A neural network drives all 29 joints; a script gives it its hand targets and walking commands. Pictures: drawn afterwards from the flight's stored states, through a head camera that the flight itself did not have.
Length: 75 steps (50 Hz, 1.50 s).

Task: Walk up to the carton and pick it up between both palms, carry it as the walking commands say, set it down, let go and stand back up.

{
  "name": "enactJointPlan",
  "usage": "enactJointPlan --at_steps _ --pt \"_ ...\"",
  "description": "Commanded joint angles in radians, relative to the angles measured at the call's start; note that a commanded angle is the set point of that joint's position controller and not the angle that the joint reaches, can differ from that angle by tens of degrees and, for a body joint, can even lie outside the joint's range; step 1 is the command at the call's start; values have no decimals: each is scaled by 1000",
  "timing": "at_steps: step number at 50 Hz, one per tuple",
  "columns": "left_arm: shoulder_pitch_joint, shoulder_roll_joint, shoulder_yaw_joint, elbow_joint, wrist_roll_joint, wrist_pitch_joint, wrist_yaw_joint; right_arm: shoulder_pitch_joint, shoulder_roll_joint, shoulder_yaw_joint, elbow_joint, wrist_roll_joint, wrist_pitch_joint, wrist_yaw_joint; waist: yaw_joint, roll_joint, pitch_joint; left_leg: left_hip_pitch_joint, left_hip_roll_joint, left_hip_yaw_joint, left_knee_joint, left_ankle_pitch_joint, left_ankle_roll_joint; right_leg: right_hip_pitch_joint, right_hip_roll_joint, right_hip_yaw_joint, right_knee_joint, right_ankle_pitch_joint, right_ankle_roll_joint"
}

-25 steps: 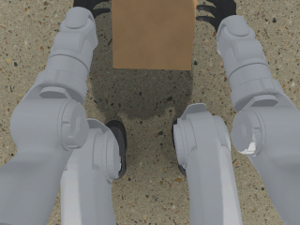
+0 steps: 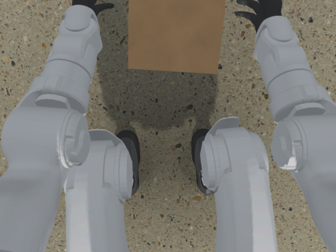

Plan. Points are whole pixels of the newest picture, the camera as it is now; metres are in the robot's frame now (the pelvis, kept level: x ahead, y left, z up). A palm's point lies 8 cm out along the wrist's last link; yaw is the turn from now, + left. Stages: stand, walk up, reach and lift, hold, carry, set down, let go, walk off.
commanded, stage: set down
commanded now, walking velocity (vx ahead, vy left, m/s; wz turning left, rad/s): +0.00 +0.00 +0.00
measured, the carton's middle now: (175, 14) +0.54 -0.05 -0.29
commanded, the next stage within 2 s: let go in 1.78 s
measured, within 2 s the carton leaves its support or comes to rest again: neither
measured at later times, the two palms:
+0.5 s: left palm out of the picture +0.55 +0.12 -0.15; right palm out of the picture +0.51 -0.23 -0.15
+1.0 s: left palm out of the picture +0.55 +0.12 +0.00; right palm out of the picture +0.52 -0.23 +0.00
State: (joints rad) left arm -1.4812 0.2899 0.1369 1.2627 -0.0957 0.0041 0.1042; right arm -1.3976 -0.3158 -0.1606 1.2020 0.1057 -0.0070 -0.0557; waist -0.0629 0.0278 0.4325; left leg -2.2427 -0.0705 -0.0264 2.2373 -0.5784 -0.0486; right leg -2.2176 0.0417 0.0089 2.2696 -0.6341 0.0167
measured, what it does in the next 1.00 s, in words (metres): rises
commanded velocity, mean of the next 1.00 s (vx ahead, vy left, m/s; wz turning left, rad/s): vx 0.00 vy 0.00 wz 0.00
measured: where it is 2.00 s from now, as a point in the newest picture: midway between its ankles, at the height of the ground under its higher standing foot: (166, 172)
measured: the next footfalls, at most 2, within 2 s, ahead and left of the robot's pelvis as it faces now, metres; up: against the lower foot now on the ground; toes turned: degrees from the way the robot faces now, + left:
none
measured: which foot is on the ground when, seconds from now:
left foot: down 0.00-1.00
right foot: down 0.00-1.00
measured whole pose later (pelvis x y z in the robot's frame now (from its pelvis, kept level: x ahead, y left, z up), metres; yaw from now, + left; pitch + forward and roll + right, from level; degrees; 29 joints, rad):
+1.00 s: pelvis +0.01 +0.00 +0.12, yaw -1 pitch +45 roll +1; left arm -1.23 0.23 0.21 0.91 -0.04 0.12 0.15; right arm -1.21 -0.29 -0.24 0.92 0.09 0.11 -0.08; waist -0.05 0.03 0.05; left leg -2.07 -0.05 -0.03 1.81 -0.51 -0.04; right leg -2.07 0.04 0.01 1.83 -0.53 0.00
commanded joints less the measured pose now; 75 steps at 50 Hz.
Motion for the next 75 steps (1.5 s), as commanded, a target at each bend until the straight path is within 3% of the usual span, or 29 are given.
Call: enactJointPlan --at_steps 1,9,22,37,47,54,75 --pt "-194 71 -48 -86 -54 -22 -1 -237 -135 21 -65 55 -29 -4 -44 -3 -983 410 3 30 -109 299 1 377 -10 12 -213 409 17" --pt "-219 76 -100 -101 -106 -22 -8 -260 -157 51 -18 117 -39 11 -37 5 -989 430 25 21 -109 282 11 377 -27 18 -205 391 13" --pt "-174 100 -39 -282 -74 15 49 -225 -188 29 -213 117 -4 -45 -29 -2 -1444 654 7 70 -169 322 7 624 -8 -40 -270 457 28" --pt "-82 68 40 -326 12 62 54 -146 -117 -24 -259 47 64 -32 -7 -16 -1374 594 -9 87 -390 202 11 633 11 -54 -470 342 23" --pt "-5 27 72 -458 59 93 52 -55 -98 -87 -387 -14 94 -23 -23 -9 -1513 718 -32 97 -546 272 4 777 32 -70 -618 418 28" --pt "80 -3 85 -549 87 118 43 32 -80 -115 -460 -34 113 1 -16 -3 -1565 822 -41 93 -673 342 -3 870 41 -72 -736 494 34" --pt "236 -99 123 -592 164 111 6 169 -46 -191 -444 -126 81 78 -3 3 -1457 1214 -13 41 -1126 498 -11 1085 27 -48 -1181 610 44"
